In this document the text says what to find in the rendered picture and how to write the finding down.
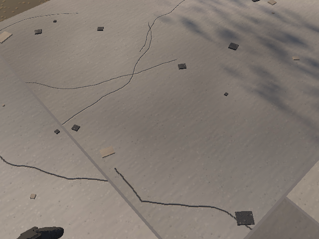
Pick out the left robot hand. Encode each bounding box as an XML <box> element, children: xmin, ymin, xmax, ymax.
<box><xmin>17</xmin><ymin>227</ymin><xmax>64</xmax><ymax>239</ymax></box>

